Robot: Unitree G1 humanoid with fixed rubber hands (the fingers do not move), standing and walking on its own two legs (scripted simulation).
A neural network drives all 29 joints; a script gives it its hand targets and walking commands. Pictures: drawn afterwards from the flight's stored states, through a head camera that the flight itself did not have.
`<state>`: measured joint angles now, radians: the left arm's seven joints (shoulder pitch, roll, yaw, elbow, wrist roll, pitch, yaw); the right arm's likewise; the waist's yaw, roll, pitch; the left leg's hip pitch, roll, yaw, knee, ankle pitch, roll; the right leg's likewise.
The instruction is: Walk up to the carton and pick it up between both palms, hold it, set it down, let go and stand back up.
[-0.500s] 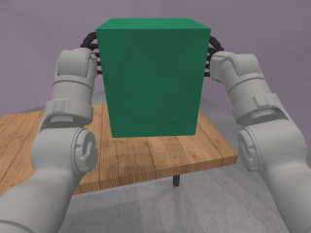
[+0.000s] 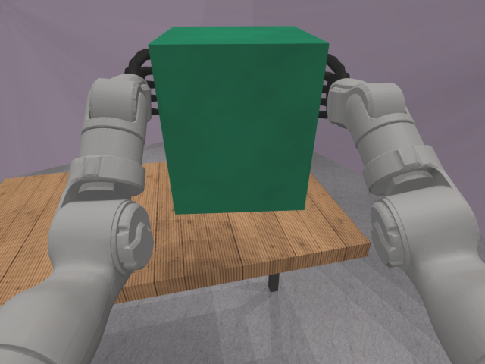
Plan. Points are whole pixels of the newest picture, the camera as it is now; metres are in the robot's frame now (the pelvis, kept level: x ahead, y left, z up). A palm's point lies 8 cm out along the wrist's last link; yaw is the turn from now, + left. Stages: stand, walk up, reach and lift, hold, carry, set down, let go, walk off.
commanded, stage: hold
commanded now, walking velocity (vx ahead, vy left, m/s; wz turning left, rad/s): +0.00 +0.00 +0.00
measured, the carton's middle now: (237, 116) +0.40 -0.01 +0.31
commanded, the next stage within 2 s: set down in 0.40 s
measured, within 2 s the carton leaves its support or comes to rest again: neither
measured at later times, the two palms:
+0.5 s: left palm (132, 93) +0.36 +0.14 +0.36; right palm (334, 94) +0.36 -0.16 +0.35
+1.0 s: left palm (125, 111) +0.40 +0.17 +0.32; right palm (306, 105) +0.40 -0.13 +0.32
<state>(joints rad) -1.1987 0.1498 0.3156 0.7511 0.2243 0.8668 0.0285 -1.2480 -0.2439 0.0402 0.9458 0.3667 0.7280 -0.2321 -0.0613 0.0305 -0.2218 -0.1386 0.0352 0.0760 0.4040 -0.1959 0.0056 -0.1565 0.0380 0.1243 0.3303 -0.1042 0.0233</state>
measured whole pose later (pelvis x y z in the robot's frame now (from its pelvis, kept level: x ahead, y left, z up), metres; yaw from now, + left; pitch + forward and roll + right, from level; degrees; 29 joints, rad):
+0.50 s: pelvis +0.00 +0.00 +0.00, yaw +0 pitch -4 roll -1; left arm -1.20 0.15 0.32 0.73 0.21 0.87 0.04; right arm -1.25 -0.24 0.02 0.95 0.37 0.71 -0.23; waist -0.06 0.01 -0.22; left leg -0.14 0.04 0.08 0.40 -0.20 0.01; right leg -0.16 0.04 0.12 0.33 -0.11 0.02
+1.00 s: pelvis +0.01 +0.00 +0.00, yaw +0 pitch -3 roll -1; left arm -1.15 0.15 0.37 0.71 0.24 0.69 0.02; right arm -1.23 -0.16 -0.06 1.00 0.30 0.48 -0.24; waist -0.06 -0.02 -0.14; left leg -0.14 0.03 0.08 0.39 -0.20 0.01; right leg -0.15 0.03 0.12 0.31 -0.10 0.02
